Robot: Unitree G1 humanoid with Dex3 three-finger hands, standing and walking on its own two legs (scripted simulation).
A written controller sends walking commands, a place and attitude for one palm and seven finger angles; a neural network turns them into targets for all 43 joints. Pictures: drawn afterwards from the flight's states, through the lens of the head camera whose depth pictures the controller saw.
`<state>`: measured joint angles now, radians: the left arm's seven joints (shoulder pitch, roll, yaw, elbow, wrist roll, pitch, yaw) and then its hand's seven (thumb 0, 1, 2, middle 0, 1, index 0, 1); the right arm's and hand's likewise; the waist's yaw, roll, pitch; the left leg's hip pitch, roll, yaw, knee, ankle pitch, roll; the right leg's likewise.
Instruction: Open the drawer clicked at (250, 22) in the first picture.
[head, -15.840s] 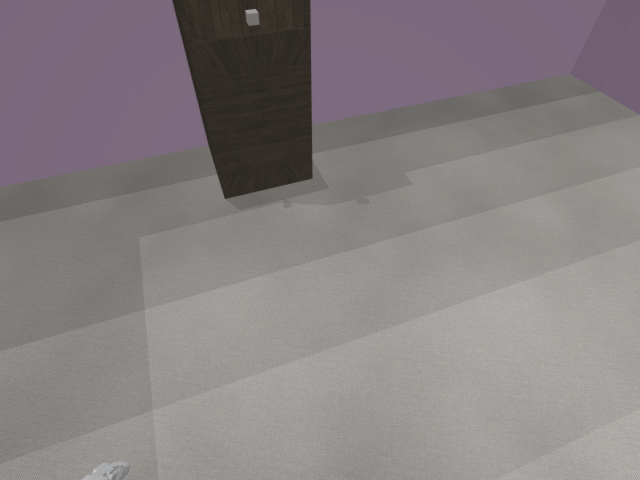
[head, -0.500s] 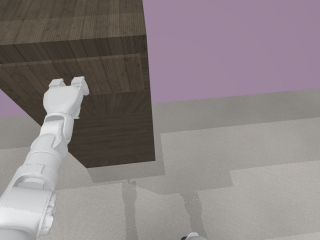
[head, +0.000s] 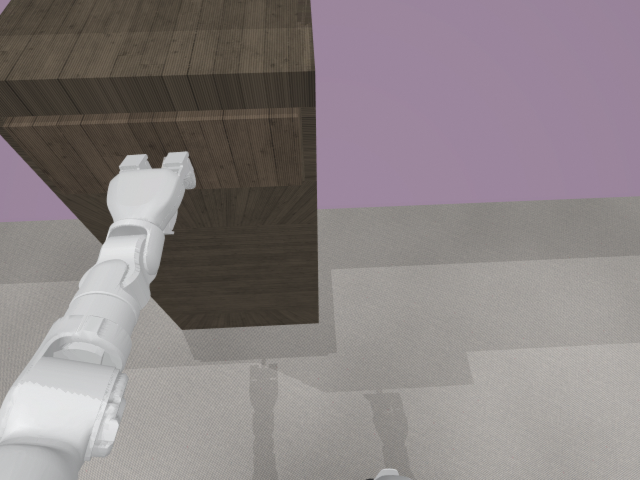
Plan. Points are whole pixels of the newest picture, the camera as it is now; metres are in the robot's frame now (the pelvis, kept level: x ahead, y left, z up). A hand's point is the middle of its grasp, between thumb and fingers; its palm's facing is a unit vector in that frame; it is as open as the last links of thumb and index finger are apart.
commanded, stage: pull the drawer open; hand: left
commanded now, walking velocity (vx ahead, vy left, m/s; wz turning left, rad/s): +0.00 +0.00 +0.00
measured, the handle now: (165, 178) +0.51 +0.23 +0.03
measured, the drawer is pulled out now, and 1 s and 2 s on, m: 0.01 0.08 0.19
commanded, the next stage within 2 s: none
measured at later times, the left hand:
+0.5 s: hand (155, 261) +0.39 +0.22 +0.01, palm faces +0.00 -0.04 -1.00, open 6.8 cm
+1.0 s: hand (154, 263) +0.38 +0.22 +0.02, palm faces -0.03 -0.03 -1.00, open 6.8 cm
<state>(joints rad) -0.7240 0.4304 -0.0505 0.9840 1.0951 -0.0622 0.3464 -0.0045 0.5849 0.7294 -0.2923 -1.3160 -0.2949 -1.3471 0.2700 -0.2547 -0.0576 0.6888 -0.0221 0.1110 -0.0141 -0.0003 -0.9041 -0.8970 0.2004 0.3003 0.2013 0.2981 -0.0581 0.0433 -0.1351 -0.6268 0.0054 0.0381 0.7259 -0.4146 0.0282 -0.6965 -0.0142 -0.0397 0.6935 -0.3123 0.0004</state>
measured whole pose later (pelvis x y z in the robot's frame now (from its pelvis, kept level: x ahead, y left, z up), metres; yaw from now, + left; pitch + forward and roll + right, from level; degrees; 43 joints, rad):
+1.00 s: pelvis -0.01 -0.01 +0.01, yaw -1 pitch +14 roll +0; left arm -0.41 0.41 -0.02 0.70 1.07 -0.05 0.34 0.00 0.59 0.73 -0.29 -1.31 -0.29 -1.34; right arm 0.27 -0.25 -0.06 0.68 0.00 0.09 -0.03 0.00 -0.90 -0.90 0.20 0.30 0.20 0.30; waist -0.03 0.05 -0.12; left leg -0.53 0.01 0.06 0.68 -0.39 0.02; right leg -0.62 0.00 -0.01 0.67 -0.29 -0.01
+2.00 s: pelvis +0.00 -0.02 +0.01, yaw -3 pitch +10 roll +1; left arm 0.17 0.37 0.00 0.13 1.03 0.02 0.32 0.03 0.59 0.70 -0.27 -1.33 -0.31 -1.32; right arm 0.19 -0.25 -0.05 0.63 -0.02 0.06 -0.02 0.01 -0.90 -0.90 0.20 0.30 0.20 0.30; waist -0.01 0.05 -0.10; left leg -0.40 0.02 0.09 0.63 -0.39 0.00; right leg -0.52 0.01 0.02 0.66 -0.31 -0.02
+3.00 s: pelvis -0.01 -0.02 +0.00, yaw -1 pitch +8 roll +1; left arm 0.52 0.37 -0.07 -0.14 1.06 0.00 0.47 0.02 0.52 0.76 -0.33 -1.30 -0.35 -1.34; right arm 0.13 -0.24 -0.04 0.62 -0.05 0.06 -0.02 0.01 -0.90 -0.90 0.20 0.30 0.20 0.30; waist 0.07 0.06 -0.09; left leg -0.46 0.01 0.05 0.77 -0.45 0.00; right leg -0.57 0.00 -0.01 0.80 -0.37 -0.03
